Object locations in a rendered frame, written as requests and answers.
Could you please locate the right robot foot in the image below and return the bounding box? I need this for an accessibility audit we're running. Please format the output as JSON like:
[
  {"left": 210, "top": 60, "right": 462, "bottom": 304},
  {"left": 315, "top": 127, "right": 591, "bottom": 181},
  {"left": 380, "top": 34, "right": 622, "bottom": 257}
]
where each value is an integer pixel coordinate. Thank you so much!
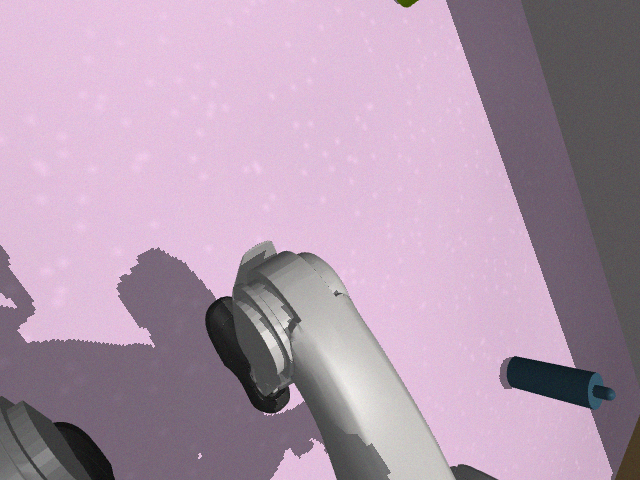
[{"left": 205, "top": 296, "right": 290, "bottom": 413}]

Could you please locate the right robot hand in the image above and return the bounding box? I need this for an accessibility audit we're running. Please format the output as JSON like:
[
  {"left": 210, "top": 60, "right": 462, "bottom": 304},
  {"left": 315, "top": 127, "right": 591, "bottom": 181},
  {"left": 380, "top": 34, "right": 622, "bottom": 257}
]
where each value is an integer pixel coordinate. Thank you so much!
[{"left": 450, "top": 464, "right": 498, "bottom": 480}]

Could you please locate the left robot foot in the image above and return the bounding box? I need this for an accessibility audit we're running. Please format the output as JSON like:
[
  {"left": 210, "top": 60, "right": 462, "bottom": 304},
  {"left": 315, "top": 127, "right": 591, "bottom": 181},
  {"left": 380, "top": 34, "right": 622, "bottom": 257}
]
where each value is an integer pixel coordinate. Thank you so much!
[{"left": 54, "top": 422, "right": 115, "bottom": 480}]

